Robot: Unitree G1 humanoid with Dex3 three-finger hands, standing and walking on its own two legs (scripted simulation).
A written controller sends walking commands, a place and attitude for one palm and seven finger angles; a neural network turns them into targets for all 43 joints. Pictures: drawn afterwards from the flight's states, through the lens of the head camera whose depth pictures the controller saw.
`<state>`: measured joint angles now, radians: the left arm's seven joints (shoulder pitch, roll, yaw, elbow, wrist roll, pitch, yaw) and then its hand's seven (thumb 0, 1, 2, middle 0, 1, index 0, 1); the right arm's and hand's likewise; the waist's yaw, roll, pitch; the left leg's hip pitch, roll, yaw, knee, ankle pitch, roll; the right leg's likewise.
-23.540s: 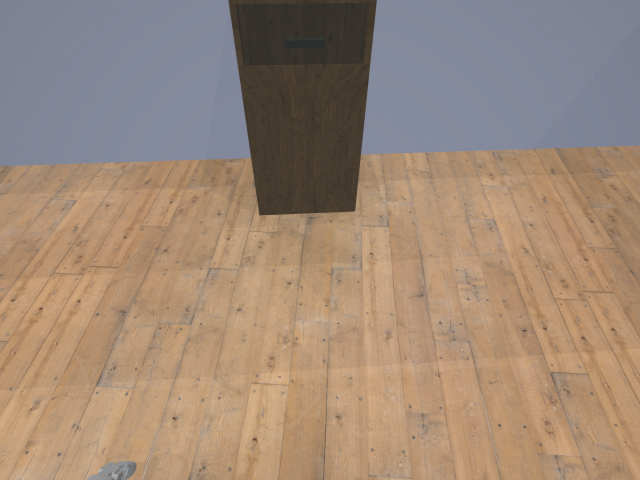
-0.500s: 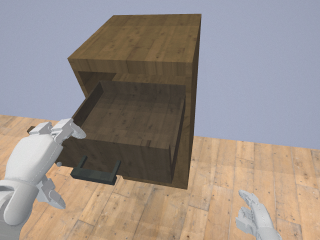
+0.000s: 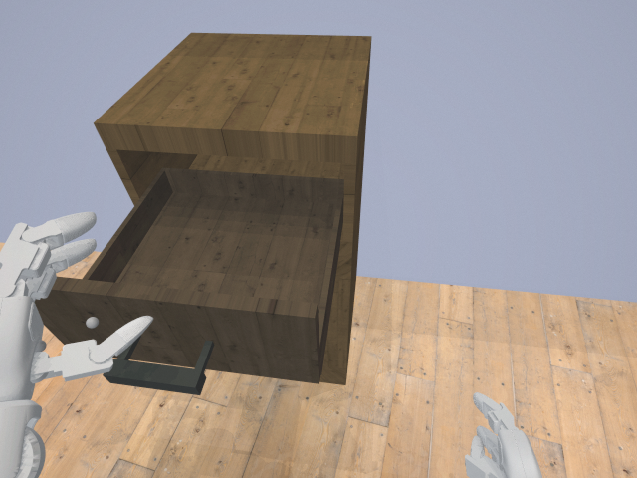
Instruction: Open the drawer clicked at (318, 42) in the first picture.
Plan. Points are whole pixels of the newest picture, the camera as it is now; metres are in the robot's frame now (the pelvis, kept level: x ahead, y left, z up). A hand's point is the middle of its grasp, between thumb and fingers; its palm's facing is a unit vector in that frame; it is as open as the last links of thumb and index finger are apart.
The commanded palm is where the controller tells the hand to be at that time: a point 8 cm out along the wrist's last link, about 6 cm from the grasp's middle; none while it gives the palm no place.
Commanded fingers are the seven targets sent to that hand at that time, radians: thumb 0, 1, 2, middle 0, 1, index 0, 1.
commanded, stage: draw the hand back to the body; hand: left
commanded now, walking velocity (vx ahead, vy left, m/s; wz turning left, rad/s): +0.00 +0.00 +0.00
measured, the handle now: (162, 360) +0.25 +0.25 +0.01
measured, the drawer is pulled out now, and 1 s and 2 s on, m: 0.30 0.30 0.30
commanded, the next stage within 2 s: step back with the hand held close in 0.46 s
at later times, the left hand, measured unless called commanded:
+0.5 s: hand (71, 341) +0.17 +0.24 +0.19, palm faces +0.45 -0.80 -0.39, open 7.6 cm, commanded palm +0.12 +0.28 +0.20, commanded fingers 0.00 0.90 0.90 -0.20 -0.30 -0.20 -0.30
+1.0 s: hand (18, 389) +0.13 +0.27 +0.17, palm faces +0.35 -0.76 -0.54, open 7.4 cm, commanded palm +0.07 +0.30 +0.20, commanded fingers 0.00 0.90 0.90 -0.20 -0.30 -0.20 -0.30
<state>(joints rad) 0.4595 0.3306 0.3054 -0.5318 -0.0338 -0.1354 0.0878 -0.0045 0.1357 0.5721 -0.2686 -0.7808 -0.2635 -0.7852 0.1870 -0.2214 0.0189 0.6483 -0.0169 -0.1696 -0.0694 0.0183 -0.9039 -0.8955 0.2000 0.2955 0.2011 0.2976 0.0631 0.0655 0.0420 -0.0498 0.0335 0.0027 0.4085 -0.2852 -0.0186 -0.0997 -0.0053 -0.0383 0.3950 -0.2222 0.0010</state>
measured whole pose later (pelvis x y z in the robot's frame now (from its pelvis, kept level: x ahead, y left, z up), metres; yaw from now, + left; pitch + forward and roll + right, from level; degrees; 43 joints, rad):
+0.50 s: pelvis -0.01 -0.01 +0.00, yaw +0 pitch -5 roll -1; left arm 0.46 0.32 0.33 -0.51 -0.04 -0.11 0.10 0.01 0.85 0.88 -0.22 -0.32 -0.21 -0.33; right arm 0.17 -0.21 0.02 0.64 -0.01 -0.17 -0.08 0.02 -0.90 -0.90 0.20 0.30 0.20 0.30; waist 0.08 0.07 0.04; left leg -0.05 0.04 -0.01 0.41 -0.27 -0.03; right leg -0.09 0.00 -0.05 0.39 -0.21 -0.01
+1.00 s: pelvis -0.05 +0.02 -0.01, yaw +1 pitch +1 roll +0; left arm 0.62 0.44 0.43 -0.64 -0.04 -0.18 0.11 0.01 0.88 0.89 -0.22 -0.30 -0.21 -0.30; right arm 0.17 -0.22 -0.02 0.54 0.01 -0.06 -0.08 0.02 -0.91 -0.90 0.20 0.30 0.20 0.30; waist 0.02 0.00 0.05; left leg -0.29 -0.02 0.01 0.52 -0.24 0.02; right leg -0.33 -0.06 -0.03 0.50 -0.18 0.03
